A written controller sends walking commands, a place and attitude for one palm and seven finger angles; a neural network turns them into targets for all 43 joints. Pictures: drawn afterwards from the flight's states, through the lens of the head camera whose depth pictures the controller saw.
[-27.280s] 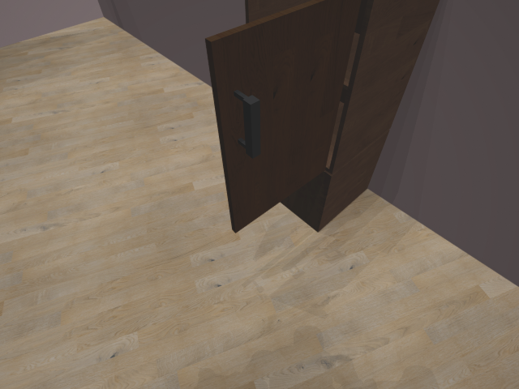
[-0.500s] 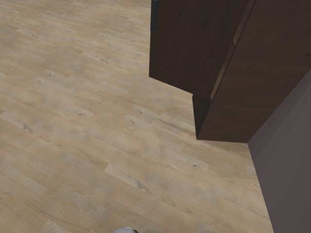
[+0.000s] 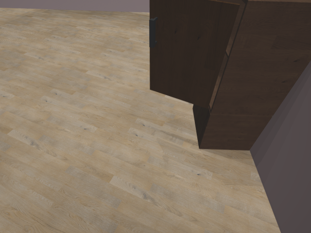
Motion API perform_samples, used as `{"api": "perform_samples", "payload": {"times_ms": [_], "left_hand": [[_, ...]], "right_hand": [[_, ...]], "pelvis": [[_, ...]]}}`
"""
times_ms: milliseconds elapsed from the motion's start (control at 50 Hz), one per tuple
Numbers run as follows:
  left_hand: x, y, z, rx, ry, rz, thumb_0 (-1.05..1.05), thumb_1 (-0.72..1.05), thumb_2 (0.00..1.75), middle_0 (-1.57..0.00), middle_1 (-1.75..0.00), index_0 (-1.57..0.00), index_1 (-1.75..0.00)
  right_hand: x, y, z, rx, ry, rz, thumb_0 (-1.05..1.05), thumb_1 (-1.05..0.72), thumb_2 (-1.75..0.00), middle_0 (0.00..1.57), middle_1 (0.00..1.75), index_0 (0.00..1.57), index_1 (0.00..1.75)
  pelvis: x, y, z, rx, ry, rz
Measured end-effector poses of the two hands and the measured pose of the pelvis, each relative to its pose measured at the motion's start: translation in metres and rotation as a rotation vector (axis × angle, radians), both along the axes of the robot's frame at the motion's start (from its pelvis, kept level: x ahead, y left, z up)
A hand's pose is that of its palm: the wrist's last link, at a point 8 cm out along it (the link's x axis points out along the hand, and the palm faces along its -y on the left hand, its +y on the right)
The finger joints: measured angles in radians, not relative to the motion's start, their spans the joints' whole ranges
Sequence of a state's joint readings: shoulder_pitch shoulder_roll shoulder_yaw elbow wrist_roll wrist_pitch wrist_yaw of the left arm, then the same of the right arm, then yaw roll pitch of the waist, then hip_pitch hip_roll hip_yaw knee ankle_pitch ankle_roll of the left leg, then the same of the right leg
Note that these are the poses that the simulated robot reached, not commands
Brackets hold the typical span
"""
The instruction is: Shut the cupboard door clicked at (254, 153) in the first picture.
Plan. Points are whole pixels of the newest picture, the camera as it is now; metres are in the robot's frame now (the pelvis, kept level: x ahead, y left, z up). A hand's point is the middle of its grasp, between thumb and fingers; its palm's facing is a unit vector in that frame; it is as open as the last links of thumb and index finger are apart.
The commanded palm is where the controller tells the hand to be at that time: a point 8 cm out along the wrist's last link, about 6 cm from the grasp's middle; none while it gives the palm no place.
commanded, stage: let the arm hang, fingers relaxed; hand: left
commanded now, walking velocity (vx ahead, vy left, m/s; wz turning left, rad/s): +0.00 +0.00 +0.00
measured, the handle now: (154, 32) +1.04 +0.07 +0.07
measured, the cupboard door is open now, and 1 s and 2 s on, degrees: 65 65 65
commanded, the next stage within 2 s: look to check the result in 0.14 s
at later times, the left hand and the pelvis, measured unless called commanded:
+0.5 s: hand out of the picture -0.02 +0.16 -0.17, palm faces +0.03 -0.99 -0.16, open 7.4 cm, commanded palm none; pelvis +0.00 +0.00 +0.00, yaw +0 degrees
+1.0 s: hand out of the picture -0.01 +0.18 -0.17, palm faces +0.05 -0.98 -0.21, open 7.4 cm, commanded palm none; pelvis +0.00 +0.01 +0.00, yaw +1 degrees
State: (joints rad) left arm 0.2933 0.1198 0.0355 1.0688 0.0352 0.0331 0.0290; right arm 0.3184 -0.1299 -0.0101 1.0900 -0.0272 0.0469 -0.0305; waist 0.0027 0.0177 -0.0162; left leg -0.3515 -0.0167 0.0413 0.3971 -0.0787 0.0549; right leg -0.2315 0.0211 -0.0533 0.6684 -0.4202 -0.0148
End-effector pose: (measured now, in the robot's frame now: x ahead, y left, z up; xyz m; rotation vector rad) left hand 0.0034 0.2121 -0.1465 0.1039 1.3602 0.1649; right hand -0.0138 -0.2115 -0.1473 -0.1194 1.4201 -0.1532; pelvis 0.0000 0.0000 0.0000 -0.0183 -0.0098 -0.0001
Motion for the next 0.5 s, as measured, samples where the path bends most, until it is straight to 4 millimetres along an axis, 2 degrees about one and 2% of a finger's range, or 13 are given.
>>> {"api": "perform_samples", "payload": {"times_ms": [140, 220, 320, 500], "left_hand": [[-0.053, 0.005, 0.009, 0.046, 0.132, 0.035, 0.01, 0.93, 0.9, -0.2, -0.3, -0.2, -0.3], [-0.066, 0.007, 0.005, 0.044, 0.188, 0.041, 0.01, 0.92, 0.9, -0.2, -0.3, -0.2, -0.3], [-0.057, 0.003, 0.004, 0.025, 0.182, 0.033, 0.01, 0.91, 0.9, -0.2, -0.3, -0.2, -0.3], [-0.024, -0.005, 0.001, -0.017, 0.099, -0.009, 0.0, 0.91, 0.9, -0.2, -0.3, -0.2, -0.3]], "right_hand": [[0.006, -0.021, -0.004, -0.011, -0.001, -0.005, 0.01, -0.93, -0.9, 0.2, 0.29, 0.2, 0.3], [0.013, -0.026, -0.004, -0.033, -0.008, 0.002, 0.01, -0.92, -0.9, 0.2, 0.29, 0.2, 0.3], [0.023, -0.021, 0.002, -0.048, -0.013, 0.032, 0.0, -0.92, -0.9, 0.2, 0.29, 0.2, 0.3], [0.032, -0.011, 0.005, -0.037, -0.045, 0.033, 0.0, -0.93, -0.9, 0.2, 0.29, 0.2, 0.3]], "pelvis": [[-0.003, -0.006, 0.0, 0.021, 0.017, 0.011], [0.006, -0.005, -0.003, 0.003, 0.009, 0.016], [0.003, -0.003, 0.0, 0.016, -0.007, 0.005], [0.0, 0.003, 0.004, 0.017, -0.018, -0.001]]}}
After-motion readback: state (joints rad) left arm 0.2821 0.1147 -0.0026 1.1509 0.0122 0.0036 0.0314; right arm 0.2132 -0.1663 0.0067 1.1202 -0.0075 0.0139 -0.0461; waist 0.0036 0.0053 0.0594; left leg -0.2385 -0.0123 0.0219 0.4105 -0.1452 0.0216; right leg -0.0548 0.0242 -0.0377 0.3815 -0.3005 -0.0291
